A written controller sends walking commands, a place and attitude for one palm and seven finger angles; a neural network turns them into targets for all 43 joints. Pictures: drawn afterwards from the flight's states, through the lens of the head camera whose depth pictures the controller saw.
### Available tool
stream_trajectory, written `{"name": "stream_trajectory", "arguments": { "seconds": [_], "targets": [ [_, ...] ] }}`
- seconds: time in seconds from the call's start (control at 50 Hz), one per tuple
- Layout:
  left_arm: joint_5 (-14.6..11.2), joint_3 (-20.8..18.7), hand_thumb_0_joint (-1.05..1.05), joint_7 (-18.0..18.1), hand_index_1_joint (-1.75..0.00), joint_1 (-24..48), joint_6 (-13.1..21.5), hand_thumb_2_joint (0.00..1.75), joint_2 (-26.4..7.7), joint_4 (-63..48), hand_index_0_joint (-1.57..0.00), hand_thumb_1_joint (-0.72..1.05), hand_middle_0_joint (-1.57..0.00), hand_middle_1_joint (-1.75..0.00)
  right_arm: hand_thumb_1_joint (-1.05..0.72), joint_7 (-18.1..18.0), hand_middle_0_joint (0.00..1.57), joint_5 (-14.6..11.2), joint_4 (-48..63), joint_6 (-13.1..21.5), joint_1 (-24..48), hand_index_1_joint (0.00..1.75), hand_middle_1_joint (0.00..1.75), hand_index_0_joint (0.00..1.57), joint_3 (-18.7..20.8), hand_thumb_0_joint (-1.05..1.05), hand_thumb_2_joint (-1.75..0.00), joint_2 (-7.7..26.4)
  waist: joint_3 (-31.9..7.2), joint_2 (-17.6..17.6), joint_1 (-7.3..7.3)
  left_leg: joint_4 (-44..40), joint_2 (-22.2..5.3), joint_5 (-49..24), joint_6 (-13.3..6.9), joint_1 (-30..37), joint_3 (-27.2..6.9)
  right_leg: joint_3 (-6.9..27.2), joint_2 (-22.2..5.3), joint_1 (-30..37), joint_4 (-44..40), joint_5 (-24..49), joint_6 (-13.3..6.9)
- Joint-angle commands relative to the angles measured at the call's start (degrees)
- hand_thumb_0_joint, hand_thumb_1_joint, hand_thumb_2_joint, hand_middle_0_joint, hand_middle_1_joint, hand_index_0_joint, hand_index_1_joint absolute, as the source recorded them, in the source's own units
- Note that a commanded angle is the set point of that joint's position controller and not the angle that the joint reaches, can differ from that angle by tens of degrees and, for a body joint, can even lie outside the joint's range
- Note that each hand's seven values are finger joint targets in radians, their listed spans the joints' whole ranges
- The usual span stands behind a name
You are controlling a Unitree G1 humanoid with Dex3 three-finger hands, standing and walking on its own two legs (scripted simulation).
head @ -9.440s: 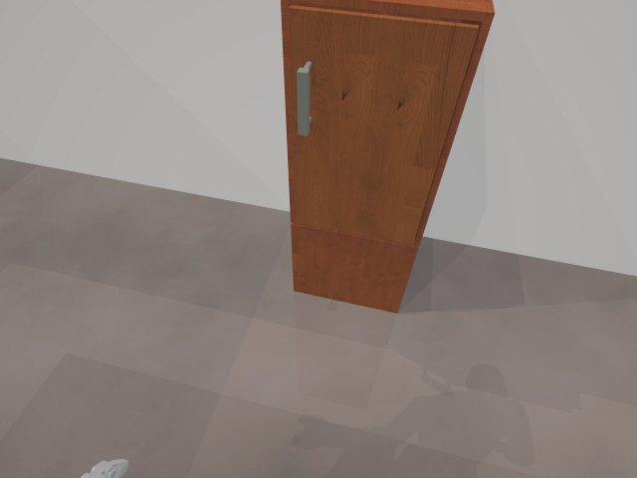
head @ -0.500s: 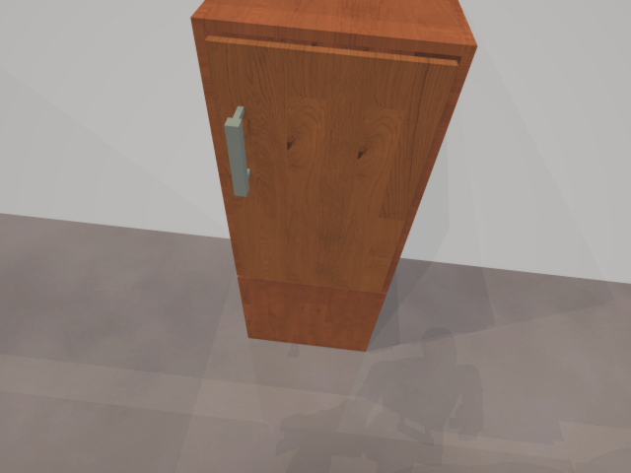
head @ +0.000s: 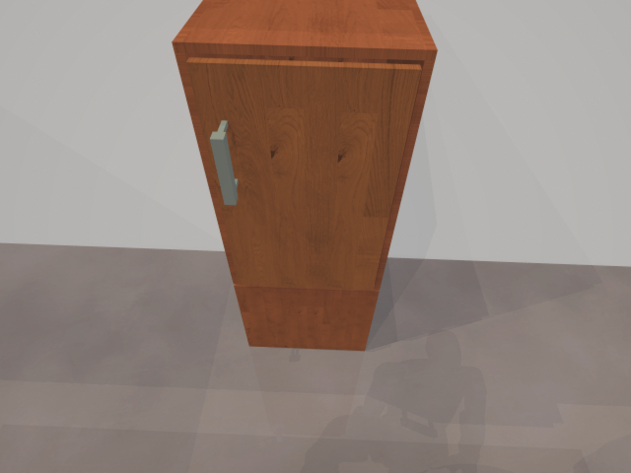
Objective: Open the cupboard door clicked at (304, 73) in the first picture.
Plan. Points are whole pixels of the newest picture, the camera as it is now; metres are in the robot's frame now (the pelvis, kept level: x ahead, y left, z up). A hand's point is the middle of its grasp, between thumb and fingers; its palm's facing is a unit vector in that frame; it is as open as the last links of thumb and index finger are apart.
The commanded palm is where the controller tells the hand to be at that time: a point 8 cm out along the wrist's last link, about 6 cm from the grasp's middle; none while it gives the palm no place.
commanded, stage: come to a stop and stand still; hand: left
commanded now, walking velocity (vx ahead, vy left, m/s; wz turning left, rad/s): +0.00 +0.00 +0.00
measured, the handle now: (227, 163) +0.60 +0.20 +0.05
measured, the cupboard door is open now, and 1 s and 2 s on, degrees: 0 0 0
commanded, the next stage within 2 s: look again from close up in 0.08 s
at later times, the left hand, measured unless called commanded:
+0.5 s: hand out of the picture +0.02 +0.19 -0.18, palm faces +0.04 -0.97 -0.22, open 7.4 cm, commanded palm none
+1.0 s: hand (161, 400) +0.21 +0.21 -0.01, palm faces +0.27 -0.95 -0.15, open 7.6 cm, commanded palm +0.12 +0.25 -0.06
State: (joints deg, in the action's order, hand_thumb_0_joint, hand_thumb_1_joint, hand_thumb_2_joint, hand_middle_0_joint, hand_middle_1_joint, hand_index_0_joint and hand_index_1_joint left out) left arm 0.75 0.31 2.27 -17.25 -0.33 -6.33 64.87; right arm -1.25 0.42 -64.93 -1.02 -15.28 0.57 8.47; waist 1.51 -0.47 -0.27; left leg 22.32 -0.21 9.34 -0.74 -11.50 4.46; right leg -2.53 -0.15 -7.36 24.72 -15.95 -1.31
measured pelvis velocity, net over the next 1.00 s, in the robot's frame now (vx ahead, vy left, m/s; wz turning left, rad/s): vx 0.01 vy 0.01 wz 0.05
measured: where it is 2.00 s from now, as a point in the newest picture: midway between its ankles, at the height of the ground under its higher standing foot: outside the picture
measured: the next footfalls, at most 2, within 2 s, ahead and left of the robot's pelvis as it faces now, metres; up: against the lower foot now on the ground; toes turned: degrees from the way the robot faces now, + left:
none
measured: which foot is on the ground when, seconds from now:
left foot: down 0.00-1.00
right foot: down 0.00-1.00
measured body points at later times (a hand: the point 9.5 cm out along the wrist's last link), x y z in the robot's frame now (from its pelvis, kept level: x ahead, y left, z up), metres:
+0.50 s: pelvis +0.01 +0.02 -0.01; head +0.01 +0.00 +0.44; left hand +0.02 +0.24 -0.16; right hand +0.00 -0.19 -0.18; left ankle +0.03 +0.11 -0.74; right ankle -0.03 -0.10 -0.74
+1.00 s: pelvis +0.01 +0.01 -0.02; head +0.01 -0.01 +0.43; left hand +0.19 +0.26 +0.00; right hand +0.14 -0.24 -0.13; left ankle +0.03 +0.11 -0.74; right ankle -0.03 -0.10 -0.74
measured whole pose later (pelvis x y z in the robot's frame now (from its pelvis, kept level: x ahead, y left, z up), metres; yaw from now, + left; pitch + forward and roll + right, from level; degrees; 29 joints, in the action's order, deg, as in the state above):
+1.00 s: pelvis +0.01 +0.01 -0.02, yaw +3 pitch +2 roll +1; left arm -8.4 -3.6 5.4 -23.6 6.8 -10.3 6.0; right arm -3.3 -1.8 -45.6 14.3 -15.6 0.7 13.5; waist -3.7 1.8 -1.7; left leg 34.8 1.4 15.8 -1.8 -21.3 2.6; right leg -4.6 -2.2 -15.3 35.9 -22.7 -0.4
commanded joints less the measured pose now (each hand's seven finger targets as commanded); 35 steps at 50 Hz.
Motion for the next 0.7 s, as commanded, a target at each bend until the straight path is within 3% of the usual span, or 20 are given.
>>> {"name": "stream_trajectory", "arguments": {
  "seconds": [0.0, 0.14, 0.16, 0.18, 0.2, 0.22, 0.24, 0.3, 0.34, 0.42, 0.46, 0.52, 0.68],
  "targets": [
    [-0.19, -1.26, 0.00, 0.04, -0.30, -3.89, 0.75, 0.90, -6.44, -1.29, -0.20, 0.90, -0.20, -0.30, -0.90, -0.61, 0.20, 0.50, 0.87, 0.92, -3.23, 0.30, 0.30, 0.20, 0.63, 0.00, -0.90, 3.53, 5.77, 1.48, 0.09, -4.35, -4.95, 2.51, 0.15, 0.93, -5.79, 6.76, -6.54, -8.23, -8.92, -2.72, -0.47],
    [-0.26, -1.25, 0.00, -0.02, -0.30, -4.24, 0.65, 0.90, -5.77, -1.12, -0.20, 0.90, -0.20, -0.30, -0.90, -0.91, 0.20, 0.44, 0.23, 1.12, -5.71, 0.30, 0.30, 0.20, 0.59, 0.00, -0.90, 3.00, 5.17, 2.08, 0.28, -4.79, -5.56, 3.42, 0.01, -0.28, -6.38, 6.02, -5.95, -6.87, -8.02, -1.09, -0.55],
    [1.11, -0.31, 0.00, 1.93, -0.30, -6.89, 3.03, 0.90, -7.07, -0.85, -0.20, 0.90, -0.20, -0.30, -0.90, 0.21, 0.20, 0.18, 4.17, 2.64, 0.49, 0.30, 0.30, 0.20, -0.08, 0.00, -0.90, 5.15, 6.99, 1.01, 2.39, 8.14, -5.42, -2.48, 1.12, -5.29, -4.83, 8.07, -7.98, -7.61, -6.86, 17.15, -0.44],
    [0.29, -0.89, 0.00, 1.49, -0.30, -3.78, 3.22, 0.90, -9.73, -3.66, -0.20, 0.90, -0.20, -0.30, -0.90, 0.63, 0.20, 0.28, 5.46, 1.89, -3.60, 0.30, 0.30, 0.20, 0.08, 0.00, -0.90, 2.68, 2.83, 0.13, -1.50, 7.86, -3.96, 7.48, 0.75, -2.91, -5.02, 10.52, -10.57, -9.78, -9.31, -1.98, -2.44],
    [0.40, -1.09, 0.00, 1.07, -0.30, -0.92, 2.99, 0.90, -9.16, -4.89, -0.20, 0.90, -0.20, -0.30, -0.90, 0.71, 0.20, 0.74, 4.67, 1.71, -5.69, 0.30, 0.30, 0.20, 0.37, 0.00, -0.90, 2.90, 4.00, 1.75, -2.43, 7.16, -3.53, 7.46, 0.38, -2.33, -5.04, 9.35, -9.08, -12.81, -8.31, -11.09, -3.33],
    [0.20, -0.94, 0.00, 0.93, -0.30, -1.00, 3.09, 0.90, -8.97, -5.20, -0.20, 0.90, -0.20, -0.30, -0.90, 0.92, 0.20, 0.86, 4.16, 1.75, -7.28, 0.30, 0.30, 0.20, 0.22, 0.00, -0.90, 3.25, 2.52, 1.18, -2.61, 7.32, -3.73, 6.61, 0.20, -3.35, -4.96, 8.23, -7.50, -12.29, -6.88, -11.68, -3.44],
    [0.23, -1.15, 0.00, 0.87, -0.30, -1.03, 3.14, 0.90, -8.72, -5.65, -0.20, 0.90, -0.20, -0.30, -0.90, 0.95, 0.20, 1.08, 4.56, 2.01, -8.77, 0.30, 0.30, 0.20, 0.09, 0.00, -0.90, 3.35, 0.10, 4.45, -2.68, 6.23, -3.99, 5.05, -0.48, -3.10, -5.47, 5.97, -6.55, -10.16, -3.94, -8.20, -3.33],
    [-0.05, -0.85, 0.00, 0.54, -0.30, -2.89, 2.66, 0.90, -6.62, -5.17, -0.20, 0.90, -0.20, -0.30, -0.90, 0.49, 0.20, 0.87, 5.45, 2.61, -7.51, 0.30, 0.30, 0.20, -0.19, 0.00, -0.90, 4.14, 0.47, 2.87, -0.90, 2.42, -5.32, 5.32, -1.93, -6.27, -8.16, 4.31, -4.11, -7.15, -0.11, -4.55, -2.64],
    [0.07, -0.75, 0.00, 0.38, -0.30, -3.59, 2.49, 0.90, -6.13, -4.93, -0.20, 0.90, -0.20, -0.30, -0.90, 0.27, 0.20, 0.79, 5.88, 2.90, -6.67, 0.30, 0.30, 0.20, -0.24, 0.00, -0.90, 4.25, 2.04, 3.10, -0.05, 1.23, -5.67, 4.11, -2.38, -7.09, -8.69, 3.90, -3.92, -6.55, 0.60, -2.32, -2.21],
    [0.01, -0.69, 0.00, 0.37, -0.30, -3.64, 2.41, 0.90, -6.20, -4.65, -0.20, 0.90, -0.20, -0.30, -0.90, 0.06, 0.20, 0.51, 5.40, 3.11, -6.30, 0.30, 0.30, 0.20, -0.30, 0.00, -0.90, 4.67, 3.01, -2.05, 0.09, 1.01, -5.58, 0.55, -2.42, -5.49, -8.04, 4.35, -4.29, -6.76, 0.24, 1.18, -1.50],
    [0.06, -0.87, 0.00, 0.40, -0.30, -3.54, 2.31, 0.90, -6.56, -4.70, -0.20, 0.90, -0.20, -0.30, -0.90, -0.04, 0.20, 0.53, 4.97, 3.32, -6.31, 0.30, 0.30, 0.20, -0.29, 0.00, -0.90, 4.84, 2.97, -0.14, 0.16, 0.65, -5.67, -1.96, -2.46, -4.32, -7.88, 4.07, -4.38, -6.60, 0.71, 2.77, -1.25],
    [0.10, -0.92, 0.00, 0.39, -0.30, -3.52, 2.07, 0.90, -6.92, -4.63, -0.20, 0.90, -0.20, -0.30, -0.90, -0.12, 0.20, 0.43, 4.37, 3.17, -5.39, 0.30, 0.30, 0.20, -0.29, 0.00, -0.90, 5.11, 3.93, -1.06, 0.22, -0.09, -5.62, -0.59, -2.38, -3.91, -7.70, 4.25, -4.63, -7.05, -0.11, 2.21, -0.97],
    [0.18, -1.23, 0.00, 0.25, -0.30, -3.59, 2.04, 0.90, -8.15, -4.48, -0.20, 0.90, -0.20, -0.30, -0.90, -0.39, 0.20, 0.37, 3.99, 3.48, -3.43, 0.30, 0.30, 0.20, -0.12, 0.00, -0.90, 6.13, 0.34, 1.13, 0.39, 0.49, -5.81, -5.68, -2.41, -0.38, -6.78, 4.73, -5.11, -4.91, -0.41, 6.79, -0.82]
  ]
}}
